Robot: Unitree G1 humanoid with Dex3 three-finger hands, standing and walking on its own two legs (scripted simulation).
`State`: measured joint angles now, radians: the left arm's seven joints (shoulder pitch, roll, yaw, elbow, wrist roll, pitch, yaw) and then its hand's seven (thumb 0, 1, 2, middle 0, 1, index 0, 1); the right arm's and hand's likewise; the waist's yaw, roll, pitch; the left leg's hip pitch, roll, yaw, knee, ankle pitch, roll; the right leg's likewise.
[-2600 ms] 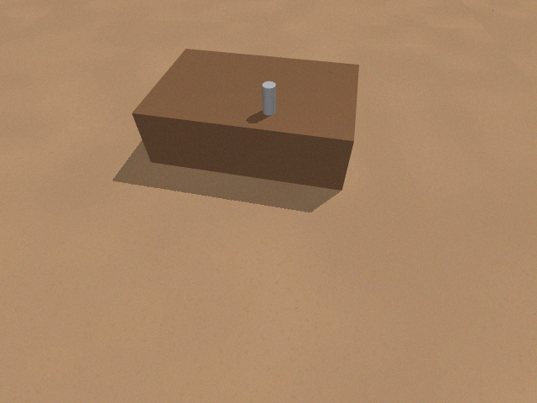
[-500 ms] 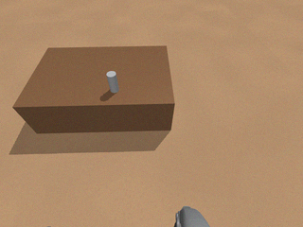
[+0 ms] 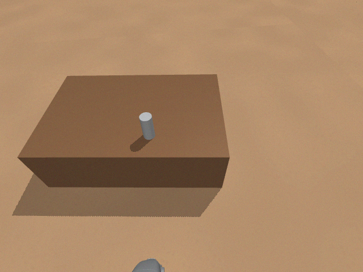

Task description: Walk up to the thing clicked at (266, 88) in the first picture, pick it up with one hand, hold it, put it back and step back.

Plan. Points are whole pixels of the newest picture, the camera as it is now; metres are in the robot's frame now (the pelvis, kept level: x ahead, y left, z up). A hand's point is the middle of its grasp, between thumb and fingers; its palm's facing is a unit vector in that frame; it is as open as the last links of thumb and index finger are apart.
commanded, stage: walk up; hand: left
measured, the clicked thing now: (147, 126) +0.83 +0.23 -0.36
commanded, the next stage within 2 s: none
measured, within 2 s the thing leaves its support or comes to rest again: neither
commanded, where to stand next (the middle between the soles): +0.35 +0.08 m, yaw -2 degrees
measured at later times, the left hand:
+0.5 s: hand (81, 215) +0.27 +0.31 -0.12, palm faces -0.06 -0.90 -0.43, open 7.3 cm
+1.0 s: hand (73, 202) +0.33 +0.37 -0.17, palm faces -0.07 -0.93 -0.37, open 7.4 cm
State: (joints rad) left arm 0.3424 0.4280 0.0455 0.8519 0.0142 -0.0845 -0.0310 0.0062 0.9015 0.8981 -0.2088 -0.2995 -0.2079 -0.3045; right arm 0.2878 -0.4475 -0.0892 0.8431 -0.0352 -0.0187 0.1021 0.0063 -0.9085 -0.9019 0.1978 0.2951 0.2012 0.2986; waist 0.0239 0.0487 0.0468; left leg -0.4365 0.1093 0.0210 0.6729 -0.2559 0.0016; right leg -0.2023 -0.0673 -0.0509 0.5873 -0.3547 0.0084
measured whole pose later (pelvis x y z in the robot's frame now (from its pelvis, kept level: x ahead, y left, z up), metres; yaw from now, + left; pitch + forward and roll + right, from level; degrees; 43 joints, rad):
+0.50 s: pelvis +0.17 +0.04 -0.01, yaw -2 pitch -3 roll +0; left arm 0.26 0.39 0.04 0.84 0.00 -0.10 -0.02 0.01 0.91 0.90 -0.21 -0.30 -0.20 -0.30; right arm 0.35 -0.42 -0.05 0.85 -0.02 0.00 0.05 0.01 -0.91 -0.90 0.20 0.30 0.20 0.30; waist -0.02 0.07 0.10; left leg -0.35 0.02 0.02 1.05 -0.49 0.03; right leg -0.36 -0.02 -0.07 0.66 -0.25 -0.05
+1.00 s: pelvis +0.26 +0.10 -0.01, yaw -3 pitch -2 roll -1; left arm 0.22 0.40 0.03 0.99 0.01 -0.01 0.00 0.01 0.91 0.90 -0.20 -0.30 -0.20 -0.30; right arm 0.14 -0.38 -0.01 0.93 -0.01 -0.02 0.01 0.01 -0.90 -0.90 0.20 0.30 0.20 0.30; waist 0.01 -0.01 0.10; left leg -0.40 0.07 0.04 0.72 -0.29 -0.01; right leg -0.29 -0.03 -0.02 0.69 -0.36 0.01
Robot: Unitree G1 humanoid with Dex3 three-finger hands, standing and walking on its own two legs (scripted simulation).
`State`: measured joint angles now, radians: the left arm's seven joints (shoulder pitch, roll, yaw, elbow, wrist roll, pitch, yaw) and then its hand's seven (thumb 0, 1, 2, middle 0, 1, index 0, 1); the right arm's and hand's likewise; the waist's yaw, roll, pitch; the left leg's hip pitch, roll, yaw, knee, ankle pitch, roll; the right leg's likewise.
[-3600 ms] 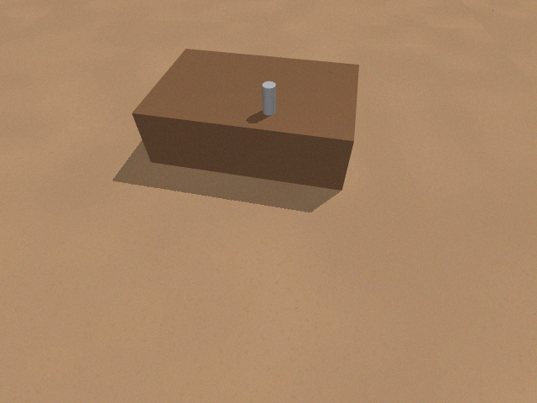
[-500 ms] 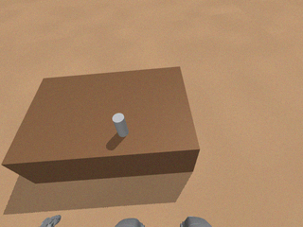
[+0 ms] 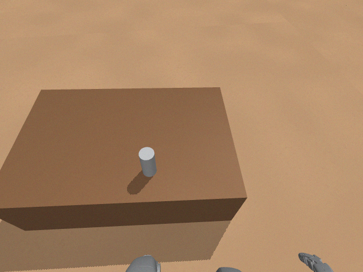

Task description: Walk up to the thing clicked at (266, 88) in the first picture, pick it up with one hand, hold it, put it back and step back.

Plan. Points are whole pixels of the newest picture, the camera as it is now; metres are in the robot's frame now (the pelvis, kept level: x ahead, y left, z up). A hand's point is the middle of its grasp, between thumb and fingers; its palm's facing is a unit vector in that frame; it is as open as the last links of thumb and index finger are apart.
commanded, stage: walk up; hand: left
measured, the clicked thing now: (148, 162) +0.55 +0.16 -0.35
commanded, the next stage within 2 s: stand in 1.08 s
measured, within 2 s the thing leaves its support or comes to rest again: neither
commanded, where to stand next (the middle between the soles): +0.08 -0.02 m, yaw +1 degrees
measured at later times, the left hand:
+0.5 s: hand out of the picture +0.11 +0.24 -0.13, palm faces -0.01 -0.94 -0.34, open 7.4 cm
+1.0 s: hand out of the picture +0.11 +0.24 -0.13, palm faces -0.01 -0.95 -0.32, open 7.4 cm
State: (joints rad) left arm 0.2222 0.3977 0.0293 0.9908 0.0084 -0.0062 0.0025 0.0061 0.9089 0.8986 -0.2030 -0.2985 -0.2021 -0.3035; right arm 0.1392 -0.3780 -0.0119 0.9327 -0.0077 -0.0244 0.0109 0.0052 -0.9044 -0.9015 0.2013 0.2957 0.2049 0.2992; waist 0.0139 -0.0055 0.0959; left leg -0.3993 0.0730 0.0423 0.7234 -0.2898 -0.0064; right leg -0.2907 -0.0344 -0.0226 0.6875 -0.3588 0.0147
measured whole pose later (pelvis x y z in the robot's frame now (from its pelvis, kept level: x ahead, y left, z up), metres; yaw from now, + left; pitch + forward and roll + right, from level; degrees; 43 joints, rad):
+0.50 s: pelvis +0.02 -0.01 +0.03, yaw +0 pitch -2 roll +0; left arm 0.07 0.35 0.01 1.12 0.00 0.01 -0.02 0.01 0.91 0.90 -0.20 -0.30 -0.20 -0.30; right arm 0.05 -0.37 0.00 1.15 -0.01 -0.02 0.01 0.01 -0.91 -0.90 0.20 0.30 0.20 0.30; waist 0.00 0.01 0.06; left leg -0.22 0.06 0.06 0.41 -0.15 -0.03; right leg -0.14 -0.04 -0.02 0.42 -0.25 0.03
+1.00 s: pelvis +0.02 -0.01 +0.03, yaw +0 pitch -2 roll +0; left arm 0.08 0.34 0.02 1.14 0.01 0.02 -0.02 0.01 0.91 0.90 -0.20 -0.30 -0.20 -0.30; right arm 0.09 -0.35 0.00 1.16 -0.02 -0.02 0.01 0.01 -0.91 -0.90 0.20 0.30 0.20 0.30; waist -0.01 0.00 0.04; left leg -0.18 0.05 0.07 0.34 -0.13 -0.02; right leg -0.10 -0.04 -0.02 0.34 -0.22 0.03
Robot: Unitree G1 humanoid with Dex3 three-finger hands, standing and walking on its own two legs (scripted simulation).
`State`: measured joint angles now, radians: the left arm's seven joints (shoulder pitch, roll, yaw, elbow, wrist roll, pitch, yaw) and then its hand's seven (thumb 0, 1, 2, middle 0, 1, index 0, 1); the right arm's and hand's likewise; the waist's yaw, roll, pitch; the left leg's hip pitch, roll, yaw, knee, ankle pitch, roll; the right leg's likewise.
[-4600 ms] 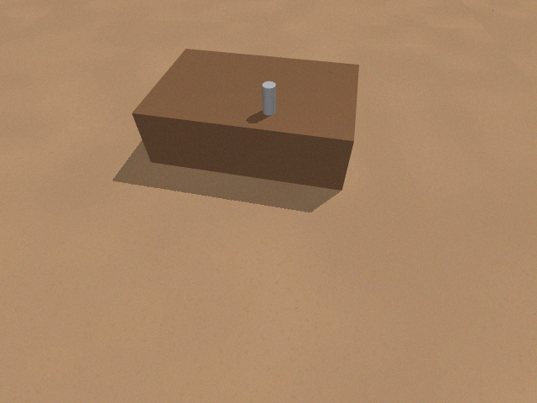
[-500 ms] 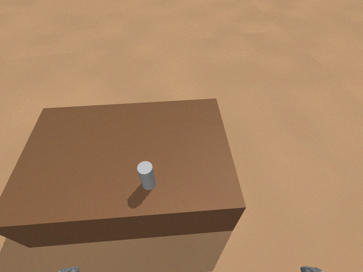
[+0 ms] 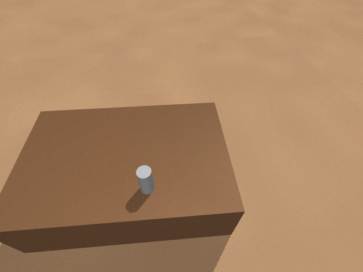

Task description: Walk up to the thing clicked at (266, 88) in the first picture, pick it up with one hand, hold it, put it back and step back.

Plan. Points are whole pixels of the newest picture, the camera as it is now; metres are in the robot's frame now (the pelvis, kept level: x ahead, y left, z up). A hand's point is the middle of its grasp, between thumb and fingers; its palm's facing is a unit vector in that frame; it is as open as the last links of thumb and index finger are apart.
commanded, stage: walk up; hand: left
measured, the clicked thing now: (145, 180) +0.53 +0.17 -0.38
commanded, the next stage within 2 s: stand in 0.08 s
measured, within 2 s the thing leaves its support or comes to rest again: neither
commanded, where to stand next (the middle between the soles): +0.06 -0.01 m, yaw +1 degrees
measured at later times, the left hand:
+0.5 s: hand out of the picture +0.09 +0.26 -0.16, palm faces -0.01 -0.94 -0.35, open 7.4 cm
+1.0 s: hand out of the picture +0.10 +0.26 -0.16, palm faces -0.01 -0.94 -0.35, open 7.4 cm
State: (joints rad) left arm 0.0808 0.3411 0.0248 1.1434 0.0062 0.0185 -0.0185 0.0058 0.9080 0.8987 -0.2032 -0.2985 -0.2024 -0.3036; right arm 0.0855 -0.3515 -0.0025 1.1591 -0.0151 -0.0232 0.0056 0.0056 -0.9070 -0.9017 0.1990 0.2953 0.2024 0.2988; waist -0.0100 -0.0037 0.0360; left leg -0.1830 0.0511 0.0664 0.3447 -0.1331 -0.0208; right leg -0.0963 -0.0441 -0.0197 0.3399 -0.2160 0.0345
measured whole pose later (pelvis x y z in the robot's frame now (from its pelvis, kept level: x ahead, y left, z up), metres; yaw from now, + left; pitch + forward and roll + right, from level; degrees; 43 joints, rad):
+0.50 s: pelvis +0.01 +0.00 +0.00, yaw +0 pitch -1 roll +0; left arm 0.10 0.35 0.01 1.14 0.01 -0.01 0.00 0.01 0.91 0.90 -0.20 -0.30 -0.20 -0.30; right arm 0.07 -0.35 -0.01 1.16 -0.01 -0.01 0.02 0.01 -0.91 -0.90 0.20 0.30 0.20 0.30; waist -0.01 0.00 0.04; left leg -0.16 0.04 0.06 0.33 -0.14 -0.02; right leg -0.07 -0.06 -0.03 0.31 -0.22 0.04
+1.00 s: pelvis +0.02 +0.00 +0.00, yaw +1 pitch -2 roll +0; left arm 0.11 0.35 0.01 1.13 0.01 0.00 0.00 0.01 0.91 0.90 -0.20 -0.30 -0.20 -0.30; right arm 0.07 -0.35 -0.01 1.15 -0.01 0.00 0.01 0.01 -0.91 -0.90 0.20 0.30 0.20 0.30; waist -0.01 0.00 0.04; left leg -0.14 0.04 0.06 0.32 -0.15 -0.02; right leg -0.04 -0.05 -0.03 0.30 -0.23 0.04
